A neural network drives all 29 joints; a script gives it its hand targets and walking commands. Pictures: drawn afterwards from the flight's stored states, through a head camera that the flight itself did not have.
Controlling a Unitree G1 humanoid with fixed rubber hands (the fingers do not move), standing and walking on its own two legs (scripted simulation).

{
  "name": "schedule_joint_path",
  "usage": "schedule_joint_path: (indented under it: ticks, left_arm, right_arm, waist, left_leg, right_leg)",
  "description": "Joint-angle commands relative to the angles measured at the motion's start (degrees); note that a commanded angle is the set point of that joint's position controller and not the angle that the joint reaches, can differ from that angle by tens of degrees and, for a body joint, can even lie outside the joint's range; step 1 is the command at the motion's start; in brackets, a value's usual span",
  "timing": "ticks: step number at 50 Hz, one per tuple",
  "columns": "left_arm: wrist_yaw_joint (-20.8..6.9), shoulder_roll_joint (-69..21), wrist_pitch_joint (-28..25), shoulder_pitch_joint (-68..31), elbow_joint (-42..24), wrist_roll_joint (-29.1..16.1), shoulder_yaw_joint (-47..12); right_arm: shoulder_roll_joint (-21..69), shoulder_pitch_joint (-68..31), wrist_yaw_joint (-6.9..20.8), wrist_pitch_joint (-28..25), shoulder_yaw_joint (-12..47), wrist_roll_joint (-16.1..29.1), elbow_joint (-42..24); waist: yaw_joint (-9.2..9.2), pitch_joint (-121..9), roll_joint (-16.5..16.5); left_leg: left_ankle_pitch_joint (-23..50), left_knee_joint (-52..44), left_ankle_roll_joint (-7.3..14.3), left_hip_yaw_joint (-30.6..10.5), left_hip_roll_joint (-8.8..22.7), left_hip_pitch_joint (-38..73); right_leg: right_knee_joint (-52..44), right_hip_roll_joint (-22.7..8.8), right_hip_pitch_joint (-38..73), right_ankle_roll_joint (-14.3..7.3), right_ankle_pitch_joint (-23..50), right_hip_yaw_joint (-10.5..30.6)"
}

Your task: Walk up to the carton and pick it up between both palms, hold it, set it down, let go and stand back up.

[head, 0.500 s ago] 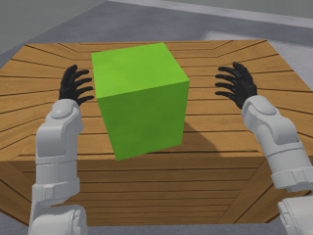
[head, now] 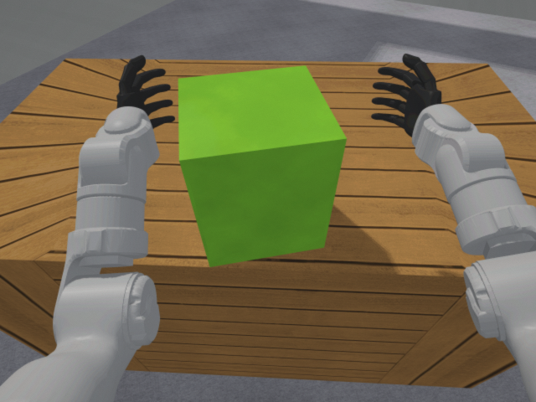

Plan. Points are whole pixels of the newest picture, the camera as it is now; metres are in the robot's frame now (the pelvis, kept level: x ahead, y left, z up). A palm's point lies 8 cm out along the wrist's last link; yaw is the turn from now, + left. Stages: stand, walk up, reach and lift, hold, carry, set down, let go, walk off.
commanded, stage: reach and lift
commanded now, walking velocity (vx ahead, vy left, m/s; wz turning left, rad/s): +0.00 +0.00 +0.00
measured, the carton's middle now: (256, 169) +0.46 +0.09 +0.09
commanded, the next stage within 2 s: none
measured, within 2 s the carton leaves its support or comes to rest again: neither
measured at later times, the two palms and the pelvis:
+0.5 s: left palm (139, 97) +0.43 +0.23 +0.24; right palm (406, 107) +0.47 -0.13 +0.22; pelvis +0.00 +0.00 +0.00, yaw +0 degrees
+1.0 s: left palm (153, 149) +0.44 +0.25 +0.14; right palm (370, 130) +0.49 -0.10 +0.16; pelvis +0.01 +0.00 +0.00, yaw +0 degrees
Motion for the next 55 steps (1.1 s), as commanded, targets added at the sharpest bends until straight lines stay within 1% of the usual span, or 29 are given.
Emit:
schedule_joint_path:
  ticks: [1,6,11,12,14,16,17,18,19,20,21,23,24,27,28,29,32,33,34,35,36,37,38,39,40,43,44,52,55]
  left_arm:
    - [-0.5,13.3,-4.3,-31.9,3.1,-1.3,-2.2]
    - [-0.9,15.6,-6.9,-36.9,9.1,-2.0,-1.9]
    - [-1.3,14.7,-9.1,-37.4,15.4,-1.1,-2.4]
    - [-1.5,14.6,-9.6,-36.8,18.0,-0.8,-2.0]
    - [-1.8,14.9,-10.8,-36.9,19.8,-0.3,-2.2]
    - [-2.3,13.9,-11.8,-35.8,22.4,0.3,-2.1]
    - [-2.3,13.2,-12.7,-35.5,21.8,0.1,-2.4]
    - [-2.5,13.6,-13.3,-35.5,22.0,0.4,-2.2]
    - [-2.7,13.1,-13.7,-34.9,25.3,0.5,-2.3]
    - [-2.8,12.6,-14.5,-34.5,25.4,0.6,-2.9]
    - [-2.9,12.8,-14.9,-34.3,27.3,0.9,-2.5]
    - [-2.8,12.9,-16.4,-34.9,27.3,0.8,-2.8]
    - [-3.0,11.8,-17.0,-33.9,29.0,0.8,-2.9]
    - [-3.4,11.0,-18.8,-33.5,32.5,1.4,-3.5]
    - [-3.6,10.8,-19.7,-31.6,32.8,1.4,-3.4]
    - [-3.8,10.7,-20.5,-31.2,34.8,1.5,-3.6]
    - [-3.8,9.3,-23.0,-32.1,33.5,0.9,-4.8]
    - [-3.6,8.7,-24.2,-31.7,31.0,1.2,-4.6]
    - [-3.4,8.2,-25.5,-30.6,30.3,1.3,-4.6]
    - [-3.2,7.6,-26.8,-31.1,29.8,0.7,-4.9]
    - [-3.0,7.2,-28.0,-30.4,29.0,1.1,-4.9]
    - [-3.1,6.7,-28.8,-29.3,30.3,1.2,-4.9]
    - [-3.1,5.9,-29.9,-29.5,29.1,1.3,-5.1]
    - [-3.4,5.7,-30.8,-28.1,31.9,1.9,-4.2]
    - [-3.6,5.1,-31.8,-27.7,31.8,1.7,-4.6]
    - [-4.1,5.8,-34.2,-27.9,31.7,2.3,-3.5]
    - [-4.4,5.7,-35.0,-27.5,31.6,2.3,-3.1]
    - [-5.5,3.1,-37.7,-24.0,31.6,4.3,-0.8]
    - [-5.8,1.5,-38.4,-23.8,29.9,5.3,0.1]
  right_arm:
    - [-8.3,-35.6,0.6,-3.1,5.0,3.9,4.0]
    - [-7.5,-40.8,1.0,-3.9,6.6,4.7,5.2]
    - [-7.0,-40.7,1.4,-4.5,6.8,3.9,11.1]
    - [-6.6,-40.8,1.5,-4.7,7.5,3.9,12.0]
    - [-6.0,-40.1,1.7,-4.8,7.3,3.2,14.5]
    - [-5.2,-39.4,1.9,-5.2,7.3,2.4,15.9]
    - [-4.8,-39.1,1.9,-5.7,7.0,2.0,15.2]
    - [-4.6,-39.2,1.9,-6.0,7.1,1.7,15.0]
    - [-4.3,-39.2,2.0,-6.2,6.8,1.1,16.0]
    - [-4.3,-39.2,1.9,-6.8,5.8,0.4,15.2]
    - [-4.4,-39.2,2.0,-7.0,5.7,-0.3,16.4]
    - [-3.8,-39.1,2.2,-7.9,5.3,-1.0,15.6]
    - [-3.3,-38.8,2.2,-8.1,5.1,-1.5,16.2]
    - [-2.7,-36.8,2.3,-9.0,3.4,-3.9,19.0]
    - [-2.3,-35.9,2.4,-9.3,3.2,-4.2,18.2]
    - [-1.9,-34.6,2.4,-9.5,2.1,-5.2,20.2]
    - [-1.6,-35.5,2.6,-10.9,0.6,-6.5,20.2]
    - [-0.9,-33.4,2.5,-11.7,-0.2,-7.3,19.9]
    - [-0.2,-32.1,2.6,-12.5,-0.3,-7.3,19.4]
    - [0.2,-32.2,2.8,-13.2,-1.0,-7.6,19.2]
    - [0.0,-30.9,3.0,-14.0,-2.1,-8.1,20.2]
    - [1.2,-29.1,3.4,-14.3,-1.5,-8.2,21.4]
    - [0.7,-29.5,3.4,-15.1,-2.3,-8.5,20.9]
    - [1.2,-28.4,3.6,-15.4,-2.2,-9.0,22.5]
    - [1.1,-28.5,3.6,-16.3,-3.1,-9.7,21.9]
    - [2.0,-28.2,2.9,-18.2,-3.2,-10.6,21.1]
    - [2.4,-27.8,2.9,-18.7,-2.6,-10.4,21.4]
    - [4.6,-26.4,2.3,-21.1,-1.2,-10.6,22.7]
    - [6.4,-26.7,2.3,-21.9,-2.4,-11.5,20.4]
  waist:
    - [5.51,-30.4,-0.4]
    - [7.13,-33.2,-1.6]
    - [6.81,-33.3,-0.9]
    - [7.5,-31.4,-1.8]
    - [7.07,-30.2,-1.7]
    - [7.08,-28.6,-2.5]
    - [6.81,-29.2,-2.1]
    - [7.27,-30.3,-2.4]
    - [6.7,-28.1,-3.0]
    - [6.49,-29.4,-2.1]
    - [6.56,-27.5,-2.9]
    - [6.83,-29.0,-2.2]
    - [6.4,-27.9,-3.1]
    - [5.73,-27.1,-3.1]
    - [6.12,-27.6,-3.7]
    - [5.46,-26.6,-2.9]
    - [4.76,-28.0,-2.0]
    - [4.44,-30.4,-1.4]
    - [4.89,-31.9,-0.7]
    - [4.81,-34.3,-0.3]
    - [4.03,-36.0,0.7]
    - [4.78,-36.0,1.0]
    - [4.44,-37.7,1.3]
    - [5.26,-36.9,0.5]
    - [4.55,-38.7,0.7]
    - [4.2,-41.7,0.6]
    - [4.64,-41.6,-0.2]
    - [5.01,-43.9,-0.3]
    - [4.97,-44.8,-0.8]
  left_leg:
    - [13.9,3.3,-0.9,-0.4,-2.0,15.5]
    - [14.1,3.4,-0.7,-0.5,-2.4,12.8]
    - [15.8,3.3,-1.2,-0.9,-2.1,13.3]
    - [14.8,3.3,-0.9,-0.9,-2.2,12.9]
    - [14.3,2.6,-0.9,-0.8,-2.2,12.8]
    - [14.3,2.4,-0.7,-0.8,-2.2,12.2]
    - [14.8,2.2,-0.7,-0.7,-2.2,12.3]
    - [15.0,2.4,-0.5,-0.5,-2.2,12.3]
    - [13.9,2.0,-0.3,-0.7,-2.0,11.2]
    - [14.2,2.3,-0.4,-0.6,-2.1,11.8]
    - [13.3,1.8,-0.1,-0.3,-1.9,10.9]
    - [12.9,1.7,-0.1,0.1,-2.0,10.4]
    - [12.2,1.6,0.1,0.0,-1.8,10.2]
    - [11.0,1.3,0.3,0.2,-1.4,10.2]
    - [11.1,1.4,0.3,0.2,-1.3,10.9]
    - [10.7,1.4,0.3,0.5,-1.5,10.3]
    - [10.8,1.8,0.0,0.5,-1.1,11.1]
    - [12.9,2.5,-0.3,0.7,-0.9,12.6]
    - [14.6,3.3,-0.6,0.8,-0.9,13.2]
    - [15.0,3.8,-0.5,0.6,-0.7,13.4]
    - [17.1,4.3,-0.9,0.6,-0.5,14.7]
    - [16.9,4.4,-0.8,0.8,-0.5,14.4]
    - [17.8,4.5,-0.9,0.7,-0.3,14.7]
    - [17.3,4.5,-0.5,0.9,-0.4,13.6]
    - [17.5,4.8,-0.6,0.8,-0.4,13.8]
    - [19.5,5.3,-0.4,1.6,-1.1,11.9]
    - [20.0,5.6,-0.3,1.9,-1.1,10.8]
    - [24.7,5.8,-0.2,2.1,-1.4,11.0]
    - [24.8,5.5,-0.2,2.2,-1.5,10.8]
  right_leg:
    - [-2.8,0.6,-5.0,4.6,27.8,2.7]
    - [-2.2,0.1,-3.7,5.3,30.5,3.2]
    - [-2.1,0.1,-4.0,5.4,33.1,2.8]
    - [-1.9,0.1,-4.1,5.7,32.1,2.6]
    - [-2.3,-0.1,-4.8,5.8,31.1,2.6]
    - [-2.5,-0.3,-4.6,5.7,31.3,2.6]
    - [-2.5,-0.3,-4.5,5.9,32.1,2.6]
    - [-2.4,-0.2,-4.2,5.7,31.8,2.6]
    - [-2.7,-0.3,-5.0,5.6,30.4,2.3]
    - [-2.8,0.0,-5.5,5.4,29.6,2.0]
    - [-3.1,-0.2,-6.2,5.4,28.1,2.0]
    - [-3.4,0.0,-6.6,5.2,26.6,1.8]
    - [-3.5,0.0,-6.9,5.1,25.9,1.7]
    - [-4.1,0.2,-9.5,4.7,22.2,1.0]
    - [-4.0,0.1,-9.6,4.9,22.0,1.0]
    - [-4.3,0.1,-10.2,4.6,21.0,0.8]
    - [-4.4,0.6,-12.5,3.9,18.1,0.1]
    - [-4.3,0.9,-12.4,3.7,18.9,-0.1]
    - [-3.9,1.0,-12.5,3.7,20.3,-0.3]
    - [-3.9,1.1,-14.0,3.4,18.7,-0.3]
    - [-3.7,1.4,-15.4,3.3,19.3,-0.7]
    - [-4.1,1.3,-15.4,3.2,17.8,-0.7]
    - [-3.8,1.2,-16.0,3.0,18.4,-0.7]
    - [-3.9,1.1,-16.0,3.1,17.8,-0.7]
    - [-3.8,1.2,-16.2,3.0,17.6,-0.7]
    - [-2.8,0.7,-14.4,3.6,23.4,-0.3]
    - [-2.4,0.5,-13.8,3.9,25.1,-0.3]
    - [-2.0,0.5,-11.5,4.7,33.7,-0.4]
    - [-2.2,0.5,-11.1,4.8,34.4,-0.5]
